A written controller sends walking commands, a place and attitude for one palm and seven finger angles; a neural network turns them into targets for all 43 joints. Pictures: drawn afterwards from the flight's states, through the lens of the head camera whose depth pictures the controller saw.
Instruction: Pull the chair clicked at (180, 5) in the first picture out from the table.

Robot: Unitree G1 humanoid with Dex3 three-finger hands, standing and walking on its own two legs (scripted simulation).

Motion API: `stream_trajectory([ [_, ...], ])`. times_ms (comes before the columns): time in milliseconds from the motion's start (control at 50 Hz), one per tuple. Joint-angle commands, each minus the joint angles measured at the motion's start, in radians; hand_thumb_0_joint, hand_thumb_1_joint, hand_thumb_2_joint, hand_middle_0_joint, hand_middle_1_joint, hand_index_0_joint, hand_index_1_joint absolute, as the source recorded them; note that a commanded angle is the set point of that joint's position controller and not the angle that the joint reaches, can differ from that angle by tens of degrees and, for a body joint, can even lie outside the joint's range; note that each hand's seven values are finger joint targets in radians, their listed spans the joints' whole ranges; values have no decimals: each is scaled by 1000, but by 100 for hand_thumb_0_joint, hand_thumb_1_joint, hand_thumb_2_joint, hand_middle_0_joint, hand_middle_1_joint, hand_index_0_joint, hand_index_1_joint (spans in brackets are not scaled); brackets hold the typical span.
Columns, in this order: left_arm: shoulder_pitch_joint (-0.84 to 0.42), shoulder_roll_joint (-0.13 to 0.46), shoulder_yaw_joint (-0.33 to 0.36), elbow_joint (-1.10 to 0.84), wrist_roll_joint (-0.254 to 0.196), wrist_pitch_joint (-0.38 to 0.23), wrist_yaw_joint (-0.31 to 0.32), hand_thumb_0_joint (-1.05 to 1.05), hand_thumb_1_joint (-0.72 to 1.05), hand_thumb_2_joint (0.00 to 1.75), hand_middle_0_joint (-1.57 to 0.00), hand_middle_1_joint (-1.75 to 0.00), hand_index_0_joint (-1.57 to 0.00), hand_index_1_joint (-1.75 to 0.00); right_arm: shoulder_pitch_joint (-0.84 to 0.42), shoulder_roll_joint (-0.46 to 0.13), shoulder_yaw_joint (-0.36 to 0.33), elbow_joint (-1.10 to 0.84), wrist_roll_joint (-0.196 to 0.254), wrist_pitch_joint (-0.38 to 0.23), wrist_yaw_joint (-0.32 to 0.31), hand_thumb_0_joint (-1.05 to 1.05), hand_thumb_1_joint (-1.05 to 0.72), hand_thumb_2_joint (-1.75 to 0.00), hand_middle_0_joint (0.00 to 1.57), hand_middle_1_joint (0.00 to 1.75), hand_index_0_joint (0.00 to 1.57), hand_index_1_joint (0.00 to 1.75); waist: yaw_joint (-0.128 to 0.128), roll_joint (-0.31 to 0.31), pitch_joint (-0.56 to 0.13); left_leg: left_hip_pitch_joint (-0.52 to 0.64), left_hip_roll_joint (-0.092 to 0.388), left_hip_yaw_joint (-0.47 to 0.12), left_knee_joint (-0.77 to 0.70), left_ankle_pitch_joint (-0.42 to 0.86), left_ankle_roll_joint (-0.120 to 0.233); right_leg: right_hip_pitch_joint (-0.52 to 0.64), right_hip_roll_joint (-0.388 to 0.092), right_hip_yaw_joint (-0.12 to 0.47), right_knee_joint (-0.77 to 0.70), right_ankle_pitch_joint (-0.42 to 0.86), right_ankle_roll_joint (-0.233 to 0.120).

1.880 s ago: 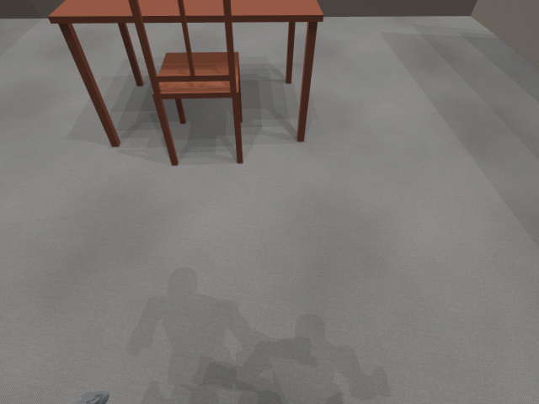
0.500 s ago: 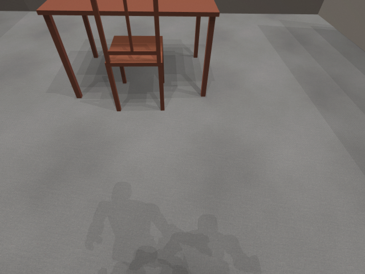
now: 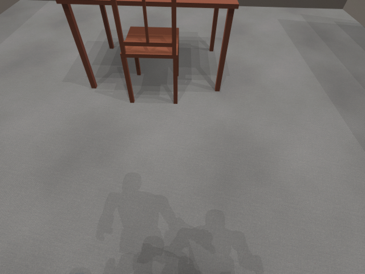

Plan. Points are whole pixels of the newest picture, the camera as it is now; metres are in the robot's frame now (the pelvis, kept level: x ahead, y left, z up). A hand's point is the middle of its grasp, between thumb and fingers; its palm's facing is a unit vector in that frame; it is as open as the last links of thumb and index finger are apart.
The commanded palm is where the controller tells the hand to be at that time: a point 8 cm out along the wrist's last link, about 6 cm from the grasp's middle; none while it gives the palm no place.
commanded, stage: walk to a spot facing it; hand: left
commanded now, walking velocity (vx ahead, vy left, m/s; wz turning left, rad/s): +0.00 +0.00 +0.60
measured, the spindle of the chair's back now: (145, 15) +1.50 +0.31 -0.07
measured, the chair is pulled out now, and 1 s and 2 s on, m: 0.00 0.00 0.00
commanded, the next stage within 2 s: none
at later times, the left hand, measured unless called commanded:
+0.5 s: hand out of the picture +0.01 +0.25 -0.16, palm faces +0.28 -0.93 -0.23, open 7.4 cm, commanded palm none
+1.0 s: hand out of the picture -0.08 +0.16 -0.16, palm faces +0.63 -0.74 -0.21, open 7.4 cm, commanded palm none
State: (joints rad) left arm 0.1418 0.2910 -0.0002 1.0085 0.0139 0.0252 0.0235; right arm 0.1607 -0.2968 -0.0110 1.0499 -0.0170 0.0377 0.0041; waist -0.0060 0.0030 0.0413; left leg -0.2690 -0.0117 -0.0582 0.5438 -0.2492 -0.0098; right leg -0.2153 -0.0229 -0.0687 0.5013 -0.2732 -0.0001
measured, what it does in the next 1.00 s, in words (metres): walks ahead, turning left: right foot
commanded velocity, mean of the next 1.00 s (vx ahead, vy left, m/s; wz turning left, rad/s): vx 0.23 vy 0.00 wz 0.55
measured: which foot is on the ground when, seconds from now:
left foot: down 0.00-0.62, up 0.64-1.00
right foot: down 0.00-0.16, up 0.18-0.62, down 0.64-1.00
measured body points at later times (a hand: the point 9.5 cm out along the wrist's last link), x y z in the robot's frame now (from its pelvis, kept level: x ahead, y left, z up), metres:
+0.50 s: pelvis -0.01 +0.03 +0.01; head +0.01 +0.05 +0.46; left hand -0.01 +0.30 -0.14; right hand +0.08 -0.20 -0.13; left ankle +0.01 +0.11 -0.74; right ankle +0.01 -0.13 -0.68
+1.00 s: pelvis +0.10 +0.08 -0.01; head +0.14 +0.10 +0.44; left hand -0.11 +0.20 -0.15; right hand +0.35 -0.05 -0.14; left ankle +0.11 +0.24 -0.70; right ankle +0.04 -0.11 -0.74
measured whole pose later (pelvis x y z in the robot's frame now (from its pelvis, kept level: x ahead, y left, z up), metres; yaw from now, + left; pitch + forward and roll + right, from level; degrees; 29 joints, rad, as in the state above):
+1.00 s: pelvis +0.10 +0.08 -0.01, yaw +37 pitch +1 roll +1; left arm 0.48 0.16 0.01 1.04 0.04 -0.06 0.02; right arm 0.10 -0.25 -0.06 0.93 -0.04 0.04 0.07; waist 0.06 0.00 0.09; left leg -0.58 0.07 0.10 0.79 -0.22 0.02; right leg 0.07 -0.12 -0.27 0.34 -0.41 0.07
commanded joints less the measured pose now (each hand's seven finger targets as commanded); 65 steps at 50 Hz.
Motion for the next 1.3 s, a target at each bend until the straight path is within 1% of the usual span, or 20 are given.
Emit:
stream_trajectory([
  [0, 69, 201, 66, -93, 14, -5, 21, 0, 90, 90, -20, -30, -20, -30, -13, -100, -50, -117, 5, 2, -4, 0, -90, -90, 20, 30, 20, 30, 33, -201, -44, -148, 35, 55, 378, -269, -2, 35, -394, 224, -145, 396, -200],
  [100, 37, 168, 71, -135, 5, 3, 11, 0, 90, 90, -20, -30, -20, -30, 116, -69, -58, -115, 5, -7, 13, 0, -90, -90, 20, 30, 20, 30, -41, -72, -73, 122, 60, 91, -19, 59, 4, -114, -280, -22, 129, 260, -49],
  [140, 15, 71, 57, -204, 1, 16, 4, 0, 90, 90, -20, -30, -20, -30, 186, -217, -95, -131, -7, -19, 7, 0, -90, -90, 20, 30, 20, 30, -64, 305, -47, 96, 412, -452, -279, 282, 220, -345, -52, -40, 544, -406, 64],
  [160, -18, 80, 63, -192, 6, 26, 11, 0, 90, 90, -20, -30, -20, -30, 203, -198, -96, -116, -2, -21, -5, 0, -90, -90, 20, 30, 20, 30, -74, 227, -68, 62, 373, -464, -305, 125, 203, -355, -64, 74, 637, -332, 47],
  [260, 55, 56, 80, -129, 6, 14, -6, 0, 90, 90, -20, -30, -20, -30, 84, -108, -75, -153, 0, -33, -18, 0, -90, -90, 20, 30, 20, 30, -10, 109, -72, 34, 218, -266, -283, 23, 160, -325, -76, 87, 624, -100, 66],
  [460, 26, 21, 76, -166, 7, -13, -27, 0, 90, 90, -20, -30, -20, -30, 171, -123, -100, -136, -10, -34, -11, 0, -90, -90, 20, 30, 20, 30, -52, 146, -52, 74, 189, -430, -326, -316, 195, -275, -5, 47, 307, -193, 60],
  [560, 221, 27, 83, -131, 3, -28, -28, 0, 90, 90, -20, -30, -20, -30, 56, -119, -102, -172, -9, -28, -5, 0, -90, -90, 20, 30, 20, 30, 53, 140, -37, -208, 97, -377, -250, -344, 145, 133, 42, 5, -3, -106, 30],
  [580, 306, 64, 92, -113, 10, -38, -22, 0, 90, 90, -20, -30, -20, -30, 20, -83, -97, -188, -2, -27, -2, 0, -90, -90, 20, 30, 20, 30, 100, 50, -31, -384, 36, -304, -91, -364, 98, 318, -30, 76, -152, -110, 5],
  [600, 330, 164, 107, -124, 29, -50, -4, 0, 90, 90, -20, -30, -20, -30, 38, 3, -78, -213, 12, -31, 2, 0, -90, -90, 20, 30, 20, 30, 111, -266, -36, -619, -72, -74, 270, -325, 25, 441, -352, 438, -338, -400, -80],
  [620, 301, 169, 94, -136, 7, -49, 0, 0, 90, 90, -20, -30, -20, -30, -5, -26, -82, -239, -16, -43, 5, 0, -90, -90, 20, 30, 20, 30, 89, -214, 31, -631, -38, -41, 432, -266, 13, 263, -482, 555, -405, -469, -107],
  [700, 153, 63, 66, -128, 8, -92, -5, 0, 90, 90, -20, -30, -20, -30, 37, -34, -91, -192, -23, -20, 50, 0, -90, -90, 20, 30, 20, 30, -19, -149, 112, -504, 74, 9, 631, 7, -7, 26, -326, 238, -410, -272, -54],
  [740, 202, 37, 58, -101, 8, -103, -5, 0, 90, 90, -20, -30, -20, -30, 32, -5, -82, -183, -17, -18, 56, 0, -90, -90, 20, 30, 20, 30, -10, -124, 103, -502, 78, 52, 633, 68, -19, 94, -282, 88, -361, -24, -50],
  [900, 406, 42, 55, -6, 22, -105, 4, 0, 90, 90, -20, -30, -20, -30, -220, 59, -40, -244, -12, -33, 74, 0, -90, -90, 20, 30, 20, 30, 80, -160, 122, -442, 77, 174, 293, 58, 15, 236, -289, -78, -270, 420, -61],
  [980, 405, 98, 65, 7, 18, -103, 2, 0, 90, 90, -20, -30, -20, -30, -97, 33, -40, -204, -14, -56, 55, 0, -90, -90, 20, 30, 20, 30, 16, -194, -1, -118, -29, 271, 120, -40, 79, 264, -304, -145, -37, 894, -55],
  [1020, 363, 95, 65, -7, 8, -103, -9, 0, 90, 90, -20, -30, -20, -30, 206, -83, -73, -126, -23, -64, 27, 0, -90, -90, 20, 30, 20, 30, -138, -102, -206, 382, 37, 182, -15, 92, 131, 36, -274, -190, 406, 666, 4],
  [1040, 391, 29, 62, -42, -6, -100, -28, 0, 90, 90, -20, -30, -20, -30, 299, -216, -108, -98, -26, -66, 13, 0, -90, -90, 20, 30, 20, 30, -146, 162, -325, 665, 355, -280, -30, 235, 243, -324, -103, -154, 748, -158, 53],
  [1060, 309, 26, 58, -80, -6, -98, -24, 0, 90, 90, -20, -30, -20, -30, 334, -253, -114, -88, 2, -69, 9, 0, -90, -90, 20, 30, 20, 30, -151, 144, -354, 658, 472, -426, -142, 322, 299, -445, -78, -23, 888, -306, 33],
  [1120, 209, -3, 61, -44, 7, -87, -28, 0, 90, 90, -20, -30, -20, -30, 138, -98, -78, -110, 5, -99, -15, 0, -90, -90, 20, 30, 20, 30, -68, 40, -100, 276, 359, -206, -223, 268, 223, -442, -169, 60, 865, -110, 37],
  [1200, 315, -60, 55, 8, 20, -47, -32, 0, 90, 90, -20, -30, -20, -30, 71, -13, -49, -94, 5, -118, -12, 0, -90, -90, 20, 30, 20, 30, 35, 91, -22, 23, 246, -32, -313, 231, 191, -274, -167, 29, 659, -33, 52],
  [1280, 187, -60, 58, -38, 24, -38, -39, 0, 90, 90, -20, -30, -20, -30, 123, 5, -63, -76, 4, -120, -11, 0, -90, -90, 20, 30, 20, 30, 19, 60, 79, 14, 226, -32, -384, 119, 205, -346, -166, 17, 481, 76, 70],
])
